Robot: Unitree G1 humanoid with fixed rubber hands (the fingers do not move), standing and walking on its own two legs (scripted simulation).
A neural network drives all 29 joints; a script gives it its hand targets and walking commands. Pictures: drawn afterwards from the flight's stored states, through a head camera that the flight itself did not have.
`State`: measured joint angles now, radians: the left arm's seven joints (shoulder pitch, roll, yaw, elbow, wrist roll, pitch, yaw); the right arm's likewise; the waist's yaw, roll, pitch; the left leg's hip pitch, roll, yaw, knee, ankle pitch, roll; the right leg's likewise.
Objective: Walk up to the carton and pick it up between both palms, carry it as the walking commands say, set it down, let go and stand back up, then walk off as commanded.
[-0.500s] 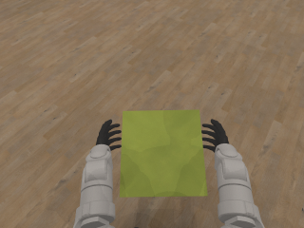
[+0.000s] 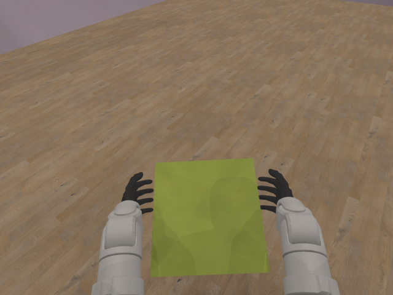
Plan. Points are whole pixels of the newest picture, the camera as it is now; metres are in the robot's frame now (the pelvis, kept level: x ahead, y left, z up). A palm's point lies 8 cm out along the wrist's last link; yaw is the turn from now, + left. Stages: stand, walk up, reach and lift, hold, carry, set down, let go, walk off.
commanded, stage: reach and lift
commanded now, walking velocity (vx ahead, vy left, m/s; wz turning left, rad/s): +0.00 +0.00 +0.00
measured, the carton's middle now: (206, 217) +0.31 +0.01 -0.05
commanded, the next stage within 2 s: hold in 1.08 s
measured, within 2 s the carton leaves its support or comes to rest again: neither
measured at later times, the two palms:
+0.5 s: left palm (135, 206) +0.28 +0.16 +0.04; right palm (289, 211) +0.28 -0.15 +0.04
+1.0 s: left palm (135, 211) +0.28 +0.16 +0.04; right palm (290, 214) +0.28 -0.15 +0.04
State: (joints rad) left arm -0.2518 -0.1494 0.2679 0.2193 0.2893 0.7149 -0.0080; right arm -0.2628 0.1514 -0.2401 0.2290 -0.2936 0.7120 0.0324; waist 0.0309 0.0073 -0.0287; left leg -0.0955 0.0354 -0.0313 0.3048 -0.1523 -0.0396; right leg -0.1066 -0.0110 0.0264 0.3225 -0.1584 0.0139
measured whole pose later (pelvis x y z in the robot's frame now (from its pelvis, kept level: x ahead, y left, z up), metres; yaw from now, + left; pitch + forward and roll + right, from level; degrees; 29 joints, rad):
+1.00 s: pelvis +0.00 +0.01 +0.00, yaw +0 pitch -6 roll +0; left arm -0.18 -0.14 0.20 0.16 0.28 0.75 -0.02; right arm -0.19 0.14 -0.20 0.16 -0.28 0.76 0.02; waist -0.01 0.01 0.01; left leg -0.04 0.03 -0.04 0.29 -0.15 -0.03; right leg -0.04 -0.02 0.02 0.29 -0.15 0.02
